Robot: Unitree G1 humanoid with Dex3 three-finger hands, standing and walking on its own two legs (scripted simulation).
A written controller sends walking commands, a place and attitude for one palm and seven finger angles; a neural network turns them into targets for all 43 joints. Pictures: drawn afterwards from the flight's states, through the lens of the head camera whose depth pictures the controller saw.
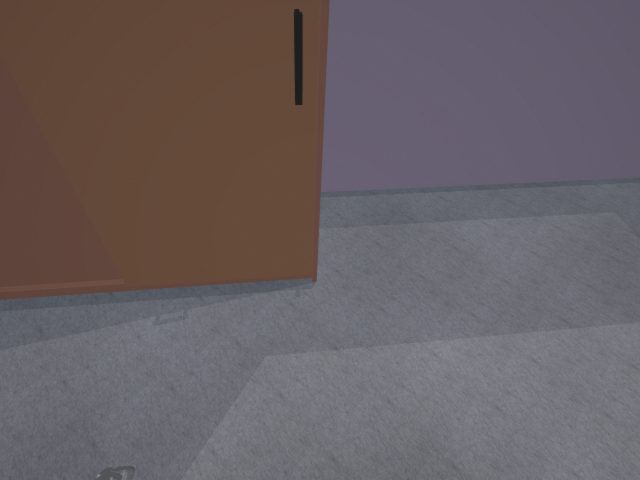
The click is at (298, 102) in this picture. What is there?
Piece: wardrobe's sliding door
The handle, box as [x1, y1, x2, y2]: [294, 9, 302, 104]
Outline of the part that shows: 294,9 295,104 301,104 302,15 298,9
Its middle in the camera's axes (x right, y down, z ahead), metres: -0.06 -0.42 +0.90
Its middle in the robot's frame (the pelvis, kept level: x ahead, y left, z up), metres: +0.96 +0.12 +0.12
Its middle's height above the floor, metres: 0.89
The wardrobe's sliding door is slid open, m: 0.00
